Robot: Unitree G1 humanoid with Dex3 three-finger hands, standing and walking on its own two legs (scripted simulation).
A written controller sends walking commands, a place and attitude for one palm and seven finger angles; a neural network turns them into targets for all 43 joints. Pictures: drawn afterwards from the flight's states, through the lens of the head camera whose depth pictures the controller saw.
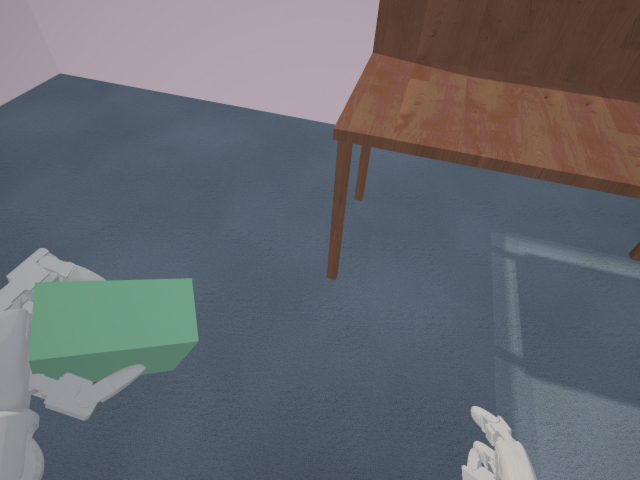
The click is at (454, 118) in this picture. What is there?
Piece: table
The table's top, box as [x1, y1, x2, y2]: [333, 53, 639, 198]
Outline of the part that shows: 334,127 333,139 639,198 639,93 372,53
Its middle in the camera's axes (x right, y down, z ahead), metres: +0.75 -0.34 +1.17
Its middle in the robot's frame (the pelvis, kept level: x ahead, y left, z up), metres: +1.14 -0.68 -0.10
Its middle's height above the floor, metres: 0.67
